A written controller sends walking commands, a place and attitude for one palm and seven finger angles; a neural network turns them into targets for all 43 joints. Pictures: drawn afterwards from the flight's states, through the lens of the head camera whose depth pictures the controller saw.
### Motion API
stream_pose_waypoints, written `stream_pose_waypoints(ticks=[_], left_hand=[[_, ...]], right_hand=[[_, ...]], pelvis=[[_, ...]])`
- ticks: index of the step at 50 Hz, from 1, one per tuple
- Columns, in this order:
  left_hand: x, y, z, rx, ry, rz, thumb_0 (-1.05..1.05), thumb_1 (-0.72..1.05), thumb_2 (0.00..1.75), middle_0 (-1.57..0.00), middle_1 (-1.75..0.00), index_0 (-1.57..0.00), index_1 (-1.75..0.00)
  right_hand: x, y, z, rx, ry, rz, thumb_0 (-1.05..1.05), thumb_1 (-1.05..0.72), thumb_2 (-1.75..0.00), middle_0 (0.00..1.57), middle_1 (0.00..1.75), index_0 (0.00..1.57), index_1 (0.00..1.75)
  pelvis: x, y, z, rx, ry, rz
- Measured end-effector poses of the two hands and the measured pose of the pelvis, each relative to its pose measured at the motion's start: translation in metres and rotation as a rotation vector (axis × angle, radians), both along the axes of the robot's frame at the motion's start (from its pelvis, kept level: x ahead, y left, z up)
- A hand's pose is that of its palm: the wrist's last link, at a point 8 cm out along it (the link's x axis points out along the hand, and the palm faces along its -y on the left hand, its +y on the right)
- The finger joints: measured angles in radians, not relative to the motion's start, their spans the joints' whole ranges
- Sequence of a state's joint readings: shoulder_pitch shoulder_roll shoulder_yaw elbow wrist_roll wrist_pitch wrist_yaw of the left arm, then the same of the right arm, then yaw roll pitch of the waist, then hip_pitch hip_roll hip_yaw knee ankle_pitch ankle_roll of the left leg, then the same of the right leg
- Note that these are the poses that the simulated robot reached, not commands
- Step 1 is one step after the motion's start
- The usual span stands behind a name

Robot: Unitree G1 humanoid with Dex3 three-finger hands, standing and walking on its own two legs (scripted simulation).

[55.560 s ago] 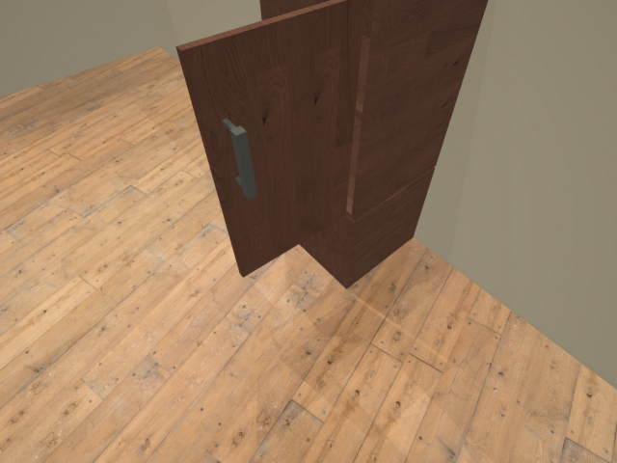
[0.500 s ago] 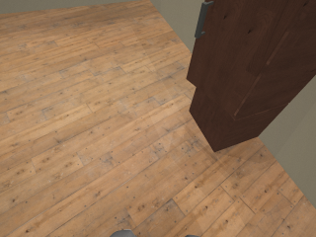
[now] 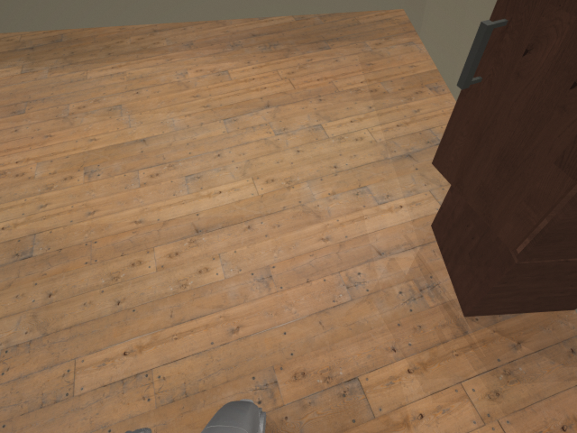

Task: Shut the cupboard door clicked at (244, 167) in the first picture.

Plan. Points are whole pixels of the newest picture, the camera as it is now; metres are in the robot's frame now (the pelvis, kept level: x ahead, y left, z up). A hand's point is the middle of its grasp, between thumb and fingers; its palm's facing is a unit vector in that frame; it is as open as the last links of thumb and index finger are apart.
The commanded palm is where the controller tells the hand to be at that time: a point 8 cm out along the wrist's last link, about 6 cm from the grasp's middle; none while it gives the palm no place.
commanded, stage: walk to a spot facing it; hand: left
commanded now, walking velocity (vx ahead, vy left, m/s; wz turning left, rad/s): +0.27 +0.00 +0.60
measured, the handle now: (481, 55) +0.87 -0.42 +0.04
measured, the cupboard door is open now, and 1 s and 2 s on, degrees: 18 18 18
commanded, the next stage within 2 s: turn to face it in 1.20 s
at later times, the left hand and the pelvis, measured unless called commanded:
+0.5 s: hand out of the picture +0.09 +0.27 -0.16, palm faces +0.29 -0.93 -0.24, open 7.4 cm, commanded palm none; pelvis +0.09 +0.04 +0.00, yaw +16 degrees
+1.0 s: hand (165, 416) +0.17 +0.22 -0.17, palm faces +0.59 -0.78 -0.20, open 7.3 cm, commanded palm none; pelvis +0.27 +0.06 +0.00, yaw +34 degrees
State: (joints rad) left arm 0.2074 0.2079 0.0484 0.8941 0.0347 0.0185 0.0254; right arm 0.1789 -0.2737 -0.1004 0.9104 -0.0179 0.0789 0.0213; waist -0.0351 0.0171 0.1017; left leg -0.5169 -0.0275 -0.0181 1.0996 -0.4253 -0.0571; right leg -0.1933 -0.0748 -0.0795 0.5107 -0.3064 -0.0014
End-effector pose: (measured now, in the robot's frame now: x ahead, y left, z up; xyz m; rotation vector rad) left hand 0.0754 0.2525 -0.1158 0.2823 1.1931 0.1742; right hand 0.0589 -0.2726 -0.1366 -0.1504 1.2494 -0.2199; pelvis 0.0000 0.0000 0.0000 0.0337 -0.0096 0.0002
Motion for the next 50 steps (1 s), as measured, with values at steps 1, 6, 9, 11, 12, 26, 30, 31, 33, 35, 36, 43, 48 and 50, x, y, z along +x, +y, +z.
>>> stream_pose_waypoints(ticks=[1,6,9,11,12,26,30,31,33,35,36,43,48,50], left_hand=[[-0.008,0.000,-0.001,-0.006,0.007,0.021,0.01,0.91,0.90,-0.20,-0.30,-0.20,-0.30],[-0.052,0.007,-0.009,-0.044,0.036,0.146,0.01,0.91,0.90,-0.20,-0.30,-0.20,-0.30],[-0.083,0.018,-0.019,-0.065,0.077,0.230,0.01,0.90,0.90,-0.20,-0.30,-0.20,-0.30],[-0.103,0.028,-0.029,-0.077,0.115,0.280,0.01,0.90,0.90,-0.20,-0.30,-0.20,-0.30],[-0.111,0.033,-0.035,-0.082,0.138,0.301,0.01,0.90,0.90,-0.20,-0.30,-0.20,-0.30],[0.014,0.056,-0.008,-0.065,-0.036,0.314,0.01,0.91,0.90,-0.19,-0.30,-0.20,-0.30],[0.076,0.048,-0.006,-0.043,-0.120,0.285,0.01,0.91,0.90,-0.19,-0.30,-0.20,-0.30],[0.088,0.046,-0.008,-0.031,-0.148,0.284,0.01,0.91,0.90,-0.19,-0.30,-0.20,-0.30],[0.102,0.039,-0.008,-0.023,-0.175,0.307,0.01,0.91,0.90,-0.20,-0.30,-0.20,-0.30],[0.105,0.031,-0.006,-0.030,-0.164,0.345,0.00,0.91,0.90,-0.20,-0.30,-0.20,-0.30],[0.105,0.026,-0.005,-0.038,-0.150,0.365,0.00,0.91,0.90,-0.20,-0.30,-0.20,-0.30],[0.088,0.011,-0.006,-0.076,-0.051,0.536,0.00,0.95,0.90,-0.20,-0.30,-0.20,-0.30],[0.067,0.003,-0.015,-0.124,0.040,0.644,0.00,0.93,0.90,-0.20,-0.30,-0.20,-0.30],[0.057,0.000,-0.020,-0.149,0.082,0.690,0.00,0.93,0.90,-0.20,-0.30,-0.20,-0.30]], right_hand=[[0.007,0.001,0.002,0.001,-0.001,0.023,0.00,-0.91,-0.90,0.19,0.30,0.20,0.30],[0.050,0.020,0.008,-0.001,-0.008,0.163,0.00,-0.91,-0.90,0.19,0.30,0.20,0.30],[0.086,0.043,0.013,-0.009,-0.044,0.253,0.00,-0.91,-0.90,0.19,0.30,0.20,0.30],[0.111,0.059,0.013,-0.020,-0.095,0.309,0.00,-0.91,-0.90,0.19,0.30,0.20,0.30],[0.122,0.066,0.012,-0.028,-0.127,0.332,0.00,-0.91,-0.90,0.19,0.30,0.20,0.30],[0.116,0.087,-0.001,0.027,0.071,0.346,0.00,-0.91,-0.90,0.20,0.30,0.21,0.30],[0.125,0.073,-0.021,0.050,0.157,0.319,0.00,-0.90,-0.90,0.20,0.30,0.21,0.30],[0.131,0.069,-0.028,0.053,0.175,0.319,0.00,-0.90,-0.90,0.20,0.30,0.21,0.30],[0.149,0.063,-0.032,0.047,0.203,0.336,0.00,-0.91,-0.90,0.20,0.30,0.21,0.30],[0.175,0.062,-0.028,0.039,0.197,0.360,0.01,-0.91,-0.90,0.20,0.30,0.20,0.30],[0.190,0.063,-0.024,0.036,0.184,0.372,0.01,-0.91,-0.90,0.20,0.30,0.20,0.30],[0.302,0.097,0.004,0.034,0.072,0.486,0.00,-0.91,-0.90,0.19,0.30,0.20,0.30],[0.382,0.151,0.011,0.042,0.001,0.624,0.00,-0.91,-0.90,0.19,0.30,0.20,0.30],[0.413,0.180,0.012,0.047,-0.032,0.687,0.00,-0.91,-0.90,0.19,0.30,0.20,0.30]], pelvis=[[0.001,-0.001,0.001,0.003,-0.001,0.018],[0.006,0.004,0.001,0.003,-0.001,0.105],[0.013,0.014,-0.002,0.000,0.004,0.152],[0.019,0.025,-0.010,-0.007,0.008,0.174],[0.021,0.030,-0.015,-0.018,0.010,0.188],[0.095,0.038,-0.001,-0.008,0.000,0.288],[0.134,0.028,-0.012,0.004,-0.003,0.314],[0.144,0.025,-0.018,0.009,-0.002,0.331],[0.158,0.022,-0.020,-0.001,-0.014,0.359],[0.171,0.022,-0.015,-0.004,-0.019,0.386],[0.178,0.022,-0.011,-0.006,-0.017,0.400],[0.228,0.032,0.006,-0.024,0.006,0.501],[0.257,0.051,0.006,-0.038,0.000,0.572],[0.267,0.063,0.004,-0.043,-0.006,0.596]])
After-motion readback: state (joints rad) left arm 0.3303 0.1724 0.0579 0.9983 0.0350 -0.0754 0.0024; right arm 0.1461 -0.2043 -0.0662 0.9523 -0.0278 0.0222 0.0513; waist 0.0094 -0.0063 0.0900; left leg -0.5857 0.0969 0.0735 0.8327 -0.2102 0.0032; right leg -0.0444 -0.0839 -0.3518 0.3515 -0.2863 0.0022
